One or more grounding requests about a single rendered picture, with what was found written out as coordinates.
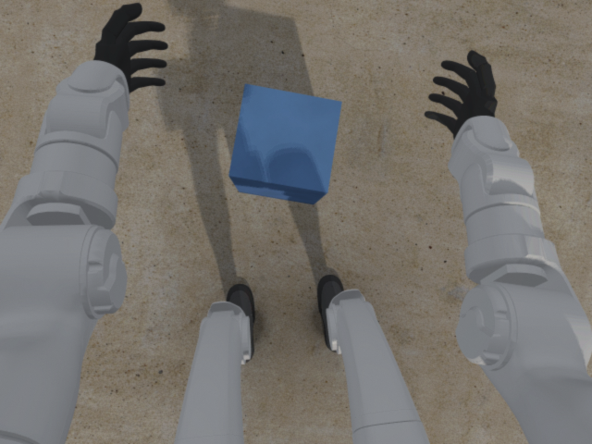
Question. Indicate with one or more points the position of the carton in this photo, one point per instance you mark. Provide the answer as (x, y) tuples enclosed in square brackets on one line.
[(284, 145)]

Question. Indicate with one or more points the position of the robot left hand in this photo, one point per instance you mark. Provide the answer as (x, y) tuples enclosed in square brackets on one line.
[(116, 48)]

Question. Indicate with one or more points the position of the robot right thigh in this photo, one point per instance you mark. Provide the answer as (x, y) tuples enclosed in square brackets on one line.
[(382, 409)]

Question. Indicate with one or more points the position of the robot right hand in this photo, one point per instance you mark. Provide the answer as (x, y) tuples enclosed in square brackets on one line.
[(478, 99)]

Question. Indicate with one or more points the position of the robot left upper arm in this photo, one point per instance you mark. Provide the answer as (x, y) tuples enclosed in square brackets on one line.
[(55, 283)]

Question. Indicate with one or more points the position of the robot thigh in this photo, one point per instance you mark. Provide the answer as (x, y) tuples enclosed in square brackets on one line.
[(382, 409), (211, 411)]

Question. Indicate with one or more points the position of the robot left thigh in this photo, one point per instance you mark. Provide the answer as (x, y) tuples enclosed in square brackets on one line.
[(211, 411)]

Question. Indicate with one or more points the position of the robot right forearm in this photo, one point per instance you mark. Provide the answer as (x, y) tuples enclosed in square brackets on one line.
[(506, 241)]

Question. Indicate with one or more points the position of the robot right upper arm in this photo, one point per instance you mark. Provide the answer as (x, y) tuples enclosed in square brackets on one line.
[(534, 345)]

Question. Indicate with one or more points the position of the robot left forearm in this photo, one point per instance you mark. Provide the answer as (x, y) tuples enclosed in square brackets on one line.
[(77, 153)]

